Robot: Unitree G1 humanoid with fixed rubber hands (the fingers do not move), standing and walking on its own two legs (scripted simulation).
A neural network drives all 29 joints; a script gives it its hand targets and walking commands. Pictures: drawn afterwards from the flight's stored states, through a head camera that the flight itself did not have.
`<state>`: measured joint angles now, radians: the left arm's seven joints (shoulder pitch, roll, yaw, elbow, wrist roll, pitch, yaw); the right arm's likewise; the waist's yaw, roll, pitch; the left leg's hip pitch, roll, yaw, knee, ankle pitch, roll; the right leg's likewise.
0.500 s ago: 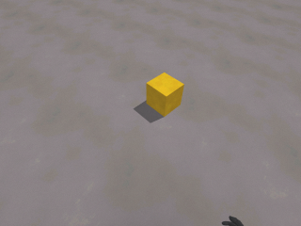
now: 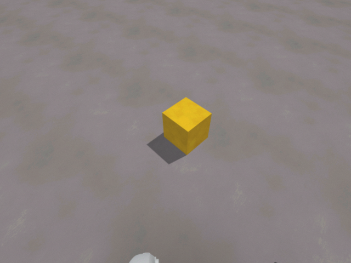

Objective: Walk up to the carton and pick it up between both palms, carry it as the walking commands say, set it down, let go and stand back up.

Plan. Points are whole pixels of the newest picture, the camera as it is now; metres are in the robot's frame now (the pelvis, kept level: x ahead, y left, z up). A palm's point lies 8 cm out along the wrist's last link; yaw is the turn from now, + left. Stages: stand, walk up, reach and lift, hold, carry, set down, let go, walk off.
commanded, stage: walk up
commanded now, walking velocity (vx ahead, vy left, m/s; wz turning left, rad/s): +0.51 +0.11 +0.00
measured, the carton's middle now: (186, 125) +1.08 +0.00 -0.62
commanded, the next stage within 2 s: none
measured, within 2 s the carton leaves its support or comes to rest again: neither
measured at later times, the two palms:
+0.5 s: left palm (102, 185) +0.34 +0.25 -0.09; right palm out of the picture +0.15 -0.22 -0.08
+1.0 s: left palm (113, 196) +0.32 +0.22 -0.13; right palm (265, 153) +0.49 -0.26 -0.11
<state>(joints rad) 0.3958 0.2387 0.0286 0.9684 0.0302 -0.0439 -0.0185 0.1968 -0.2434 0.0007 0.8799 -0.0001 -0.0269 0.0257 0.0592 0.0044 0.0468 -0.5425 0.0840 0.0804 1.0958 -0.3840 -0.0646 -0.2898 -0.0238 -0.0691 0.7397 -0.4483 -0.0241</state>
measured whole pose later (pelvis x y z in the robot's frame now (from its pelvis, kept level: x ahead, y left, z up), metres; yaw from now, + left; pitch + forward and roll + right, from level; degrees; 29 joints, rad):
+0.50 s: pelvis +0.20 +0.03 +0.03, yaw -1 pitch -1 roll -2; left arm 0.13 0.24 0.04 0.89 0.03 -0.02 -0.05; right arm 0.42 -0.21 0.00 0.98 0.00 -0.04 0.02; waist -0.06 -0.03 0.00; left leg -0.05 0.08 0.12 0.40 -0.33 0.00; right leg -0.47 -0.06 -0.01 1.08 -0.25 0.01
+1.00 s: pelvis +0.37 -0.02 +0.00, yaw -1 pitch +0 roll -1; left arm 0.41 0.22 0.04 1.00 0.03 -0.05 -0.01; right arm 0.15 -0.23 0.00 0.88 0.00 -0.01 0.02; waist 0.08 0.01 0.04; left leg -0.53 0.08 0.07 0.87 -0.36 -0.05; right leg -0.24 -0.03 -0.10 0.69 -0.44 -0.02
